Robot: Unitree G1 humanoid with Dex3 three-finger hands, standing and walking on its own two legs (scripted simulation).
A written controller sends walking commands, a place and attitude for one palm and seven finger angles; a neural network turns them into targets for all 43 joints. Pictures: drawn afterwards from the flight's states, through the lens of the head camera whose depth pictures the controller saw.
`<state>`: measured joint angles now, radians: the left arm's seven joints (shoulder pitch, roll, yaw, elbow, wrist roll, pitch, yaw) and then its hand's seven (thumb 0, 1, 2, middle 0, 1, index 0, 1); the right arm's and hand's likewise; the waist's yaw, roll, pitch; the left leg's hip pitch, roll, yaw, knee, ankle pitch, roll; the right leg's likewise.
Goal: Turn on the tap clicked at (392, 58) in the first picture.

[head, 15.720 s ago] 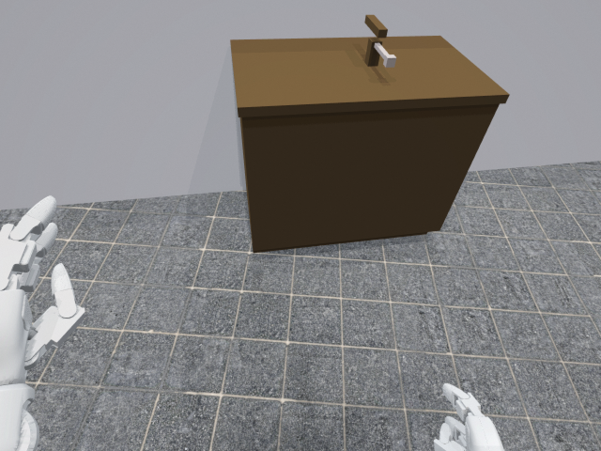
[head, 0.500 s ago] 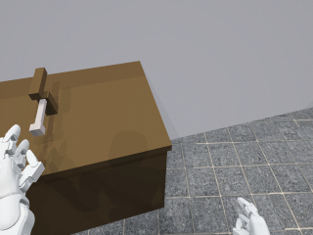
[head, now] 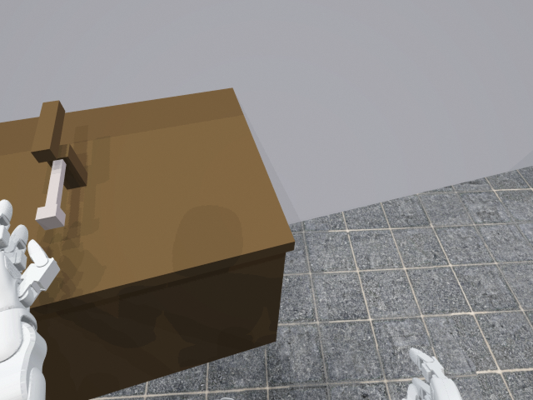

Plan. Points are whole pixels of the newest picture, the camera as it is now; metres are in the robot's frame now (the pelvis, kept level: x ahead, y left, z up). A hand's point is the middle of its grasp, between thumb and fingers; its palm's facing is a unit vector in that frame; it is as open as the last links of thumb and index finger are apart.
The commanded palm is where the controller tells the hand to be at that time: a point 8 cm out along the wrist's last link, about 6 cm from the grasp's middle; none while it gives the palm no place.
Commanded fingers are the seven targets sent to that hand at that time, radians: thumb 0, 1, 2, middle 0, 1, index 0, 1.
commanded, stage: reach beside the lever's end, fingers flat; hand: left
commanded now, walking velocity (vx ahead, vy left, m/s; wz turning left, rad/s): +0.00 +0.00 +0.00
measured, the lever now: (51, 217) +0.35 +0.37 +0.06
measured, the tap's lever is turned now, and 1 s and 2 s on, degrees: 0 0 3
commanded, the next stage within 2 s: push the lever round in 0.88 s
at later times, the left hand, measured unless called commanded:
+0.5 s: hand (32, 253) +0.29 +0.38 +0.05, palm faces +0.58 -0.81 -0.13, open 7.8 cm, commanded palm +0.25 +0.40 +0.05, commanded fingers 0.00 0.90 0.90 -0.15 -0.15 -0.15 -0.15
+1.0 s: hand (40, 250) +0.30 +0.37 +0.04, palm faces +0.56 -0.82 -0.13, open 7.8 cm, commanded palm +0.25 +0.40 +0.05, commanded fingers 0.00 0.90 0.90 -0.15 -0.15 -0.15 -0.15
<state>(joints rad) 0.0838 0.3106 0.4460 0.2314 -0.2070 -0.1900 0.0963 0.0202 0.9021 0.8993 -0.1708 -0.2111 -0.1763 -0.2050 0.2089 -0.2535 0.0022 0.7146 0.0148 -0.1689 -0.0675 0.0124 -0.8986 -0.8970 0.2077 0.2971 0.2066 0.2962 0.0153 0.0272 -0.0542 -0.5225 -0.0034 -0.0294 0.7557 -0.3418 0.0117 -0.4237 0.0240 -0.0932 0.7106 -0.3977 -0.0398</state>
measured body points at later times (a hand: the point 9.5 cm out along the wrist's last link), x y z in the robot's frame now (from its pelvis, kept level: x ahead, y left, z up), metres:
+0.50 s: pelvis -0.01 +0.01 -0.01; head +0.05 +0.02 +0.43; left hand +0.26 +0.42 +0.06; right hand +0.11 -0.26 -0.12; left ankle +0.02 +0.11 -0.71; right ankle -0.02 -0.09 -0.71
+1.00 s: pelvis -0.01 +0.02 -0.02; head +0.05 +0.04 +0.43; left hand +0.27 +0.41 +0.05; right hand +0.11 -0.24 -0.12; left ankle +0.02 +0.11 -0.71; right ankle -0.02 -0.09 -0.71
